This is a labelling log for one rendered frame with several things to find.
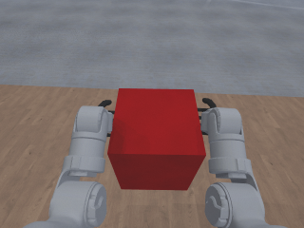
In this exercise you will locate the right robot hand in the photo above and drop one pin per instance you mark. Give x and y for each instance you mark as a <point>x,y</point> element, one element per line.
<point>211,104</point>

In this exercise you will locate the right robot forearm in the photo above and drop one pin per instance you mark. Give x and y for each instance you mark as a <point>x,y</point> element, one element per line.
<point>228,159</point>

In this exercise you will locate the carton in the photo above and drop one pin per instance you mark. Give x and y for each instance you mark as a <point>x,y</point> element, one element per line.
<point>156,142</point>

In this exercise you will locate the right robot upper arm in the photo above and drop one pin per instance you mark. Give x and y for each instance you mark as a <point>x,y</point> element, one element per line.
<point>235,205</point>

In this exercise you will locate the left robot hand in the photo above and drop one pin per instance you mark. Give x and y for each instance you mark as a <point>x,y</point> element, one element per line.
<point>104,104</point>

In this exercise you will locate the left robot forearm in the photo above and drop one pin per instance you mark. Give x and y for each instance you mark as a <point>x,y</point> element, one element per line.
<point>87,147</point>

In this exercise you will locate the left robot upper arm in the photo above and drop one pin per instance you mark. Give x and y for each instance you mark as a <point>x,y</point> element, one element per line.
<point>75,204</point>

